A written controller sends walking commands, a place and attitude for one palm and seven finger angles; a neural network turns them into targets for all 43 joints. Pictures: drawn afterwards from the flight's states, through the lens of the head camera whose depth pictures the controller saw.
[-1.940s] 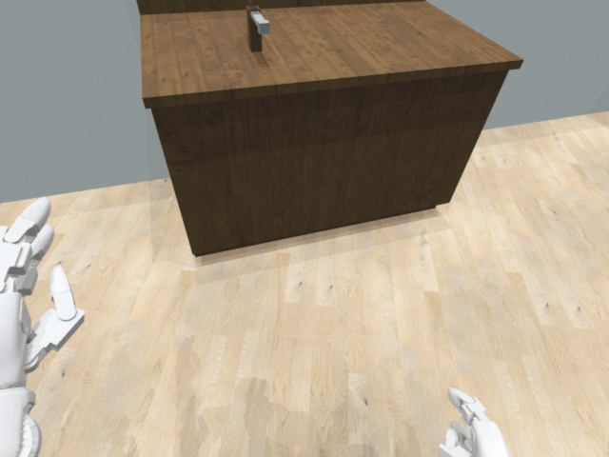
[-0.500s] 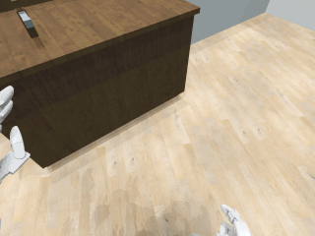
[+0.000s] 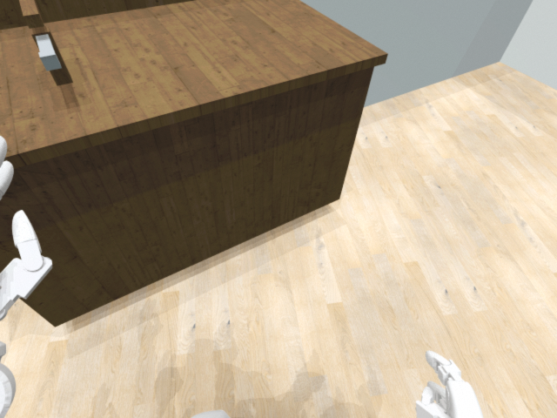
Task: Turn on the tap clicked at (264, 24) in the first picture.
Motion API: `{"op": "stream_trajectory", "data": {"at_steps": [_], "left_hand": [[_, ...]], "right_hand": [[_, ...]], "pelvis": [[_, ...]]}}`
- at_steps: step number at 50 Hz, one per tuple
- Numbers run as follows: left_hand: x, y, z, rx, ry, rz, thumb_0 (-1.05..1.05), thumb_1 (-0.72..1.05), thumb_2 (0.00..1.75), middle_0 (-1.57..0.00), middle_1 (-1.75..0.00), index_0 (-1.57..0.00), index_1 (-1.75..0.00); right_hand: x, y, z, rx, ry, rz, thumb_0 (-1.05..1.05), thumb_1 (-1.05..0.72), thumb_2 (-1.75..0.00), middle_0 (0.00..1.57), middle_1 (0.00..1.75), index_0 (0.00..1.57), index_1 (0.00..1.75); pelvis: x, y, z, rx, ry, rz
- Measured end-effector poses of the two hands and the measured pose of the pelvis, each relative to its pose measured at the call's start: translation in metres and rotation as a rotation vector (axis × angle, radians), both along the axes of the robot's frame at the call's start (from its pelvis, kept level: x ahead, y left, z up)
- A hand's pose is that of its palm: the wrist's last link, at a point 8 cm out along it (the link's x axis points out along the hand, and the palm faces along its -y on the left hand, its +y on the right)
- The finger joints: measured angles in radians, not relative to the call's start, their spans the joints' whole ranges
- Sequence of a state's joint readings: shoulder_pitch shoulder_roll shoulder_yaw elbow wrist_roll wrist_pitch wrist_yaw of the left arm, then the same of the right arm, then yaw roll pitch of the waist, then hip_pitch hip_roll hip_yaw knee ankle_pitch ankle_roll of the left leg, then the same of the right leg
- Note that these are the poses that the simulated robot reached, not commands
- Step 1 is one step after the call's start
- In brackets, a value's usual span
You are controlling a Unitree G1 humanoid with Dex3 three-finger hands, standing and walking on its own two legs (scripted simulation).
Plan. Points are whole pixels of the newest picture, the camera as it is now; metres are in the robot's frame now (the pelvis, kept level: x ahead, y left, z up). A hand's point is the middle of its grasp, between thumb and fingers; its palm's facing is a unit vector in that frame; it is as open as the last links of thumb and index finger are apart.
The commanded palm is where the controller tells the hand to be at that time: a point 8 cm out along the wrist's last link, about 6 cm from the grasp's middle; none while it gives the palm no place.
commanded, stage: turn to face it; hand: left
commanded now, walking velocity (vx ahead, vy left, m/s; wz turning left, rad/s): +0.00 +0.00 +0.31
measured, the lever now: (50, 60) +0.70 +0.52 +0.14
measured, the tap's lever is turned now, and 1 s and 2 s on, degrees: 0 0 0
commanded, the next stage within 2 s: take the last steps up to it in 0.26 s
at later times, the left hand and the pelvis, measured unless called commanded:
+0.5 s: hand (89, 267) +0.22 +0.21 +0.19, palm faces +0.55 -0.75 -0.36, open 7.5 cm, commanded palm +0.15 +0.25 +0.20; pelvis +0.04 -0.06 +0.02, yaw +10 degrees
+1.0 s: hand (87, 265) +0.21 +0.21 +0.19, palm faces +0.61 -0.68 -0.41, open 7.5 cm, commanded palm +0.15 +0.23 +0.20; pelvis +0.06 -0.08 +0.01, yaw +14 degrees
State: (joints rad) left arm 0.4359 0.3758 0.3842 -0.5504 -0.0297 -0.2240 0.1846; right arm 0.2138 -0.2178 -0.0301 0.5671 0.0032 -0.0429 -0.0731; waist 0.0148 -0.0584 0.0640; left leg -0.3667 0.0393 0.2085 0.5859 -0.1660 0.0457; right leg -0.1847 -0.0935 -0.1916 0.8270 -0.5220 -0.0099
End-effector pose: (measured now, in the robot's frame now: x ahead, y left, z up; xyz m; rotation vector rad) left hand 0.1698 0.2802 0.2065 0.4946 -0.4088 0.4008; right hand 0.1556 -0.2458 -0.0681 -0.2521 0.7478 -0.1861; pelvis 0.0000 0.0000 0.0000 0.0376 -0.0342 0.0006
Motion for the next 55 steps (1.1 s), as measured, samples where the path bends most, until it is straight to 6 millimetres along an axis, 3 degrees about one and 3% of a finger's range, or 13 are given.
{"op": "stream_trajectory", "data": {"at_steps": [5,11,15,19,23,28,32,36,44,49,55], "left_hand": [[0.026,0.0,0.0,-0.004,0.009,-0.015,0.02,0.88,0.9,-0.21,-0.3,-0.21,-0.3],[0.008,-0.017,0.023,0.063,0.047,0.008,0.02,0.88,0.89,-0.22,-0.3,-0.21,-0.3],[-0.004,-0.024,0.018,0.066,0.082,0.117,0.02,0.88,0.89,-0.22,-0.3,-0.21,-0.3],[-0.004,-0.032,-0.001,-0.038,0.108,0.195,0.01,0.88,0.9,-0.21,-0.3,-0.21,-0.3],[0.0,-0.041,-0.009,-0.094,0.125,0.188,0.02,0.88,0.9,-0.21,-0.3,-0.21,-0.3],[-0.008,-0.039,0.002,-0.044,0.064,0.143,0.02,0.88,0.89,-0.22,-0.3,-0.21,-0.3],[-0.018,-0.024,0.008,-0.01,-0.016,0.16,0.02,0.88,0.89,-0.22,-0.3,-0.21,-0.3],[-0.02,-0.013,0.009,-0.019,0.003,0.211,0.02,0.88,0.9,-0.22,-0.3,-0.21,-0.3],[-0.016,-0.037,0.004,-0.025,0.099,0.229,0.02,0.89,0.9,-0.21,-0.3,-0.21,-0.3],[-0.007,-0.048,0.0,-0.007,0.107,0.253,0.02,0.88,0.9,-0.21,-0.3,-0.21,-0.3],[0.004,-0.045,0.002,-0.032,0.137,0.26,0.02,0.88,0.89,-0.22,-0.3,-0.21,-0.3]], "right_hand": [[0.039,0.037,0.004,0.101,-0.038,0.076,0.02,-0.91,-0.9,0.2,0.3,0.2,0.3],[0.057,0.053,0.005,0.179,-0.038,0.164,0.01,-0.91,-0.9,0.2,0.3,0.2,0.3],[0.064,0.04,-0.01,0.192,-0.006,0.21,0.01,-0.9,-0.9,0.21,0.3,0.21,0.3],[0.067,0.011,-0.021,0.144,0.046,0.223,0.01,-0.9,-0.9,0.21,0.3,0.21,0.3],[0.07,-0.017,-0.01,0.058,0.066,0.2,0.02,-0.91,-0.9,0.2,0.3,0.21,0.3],[0.076,-0.036,0.013,-0.037,0.031,0.171,0.02,-0.91,-0.9,0.2,0.3,0.2,0.3],[0.079,-0.034,0.02,-0.061,-0.019,0.15,0.02,-0.91,-0.9,0.2,0.3,0.2,0.3],[0.077,-0.015,0.02,0.005,-0.023,0.17,0.02,-0.91,-0.9,0.2,0.3,0.2,0.3],[0.078,0.014,-0.004,0.136,0.021,0.249,0.02,-0.91,-0.9,0.2,0.3,0.2,0.3],[0.09,0.005,-0.026,0.14,0.081,0.291,0.02,-0.9,-0.9,0.21,0.3,0.21,0.3],[0.107,-0.021,-0.011,0.071,0.114,0.263,0.02,-0.91,-0.9,0.21,0.3,0.21,0.3]], "pelvis": [[0.009,-0.006,0.003,-0.017,-0.008,0.044],[0.025,-0.022,0.013,-0.058,0.017,0.074],[0.035,-0.041,0.008,-0.057,0.007,0.099],[0.039,-0.053,0.008,-0.043,-0.009,0.135],[0.04,-0.058,0.014,-0.015,-0.005,0.162],[0.04,-0.056,0.015,-0.023,0.015,0.193],[0.04,-0.049,0.009,-0.024,0.008,0.191],[0.042,-0.049,0.017,-0.052,0.01,0.21],[0.054,-0.063,0.019,-0.047,0.009,0.217],[0.061,-0.075,0.01,-0.035,-0.002,0.241],[0.075,-0.074,0.024,-0.014,0.018,0.258]]}}
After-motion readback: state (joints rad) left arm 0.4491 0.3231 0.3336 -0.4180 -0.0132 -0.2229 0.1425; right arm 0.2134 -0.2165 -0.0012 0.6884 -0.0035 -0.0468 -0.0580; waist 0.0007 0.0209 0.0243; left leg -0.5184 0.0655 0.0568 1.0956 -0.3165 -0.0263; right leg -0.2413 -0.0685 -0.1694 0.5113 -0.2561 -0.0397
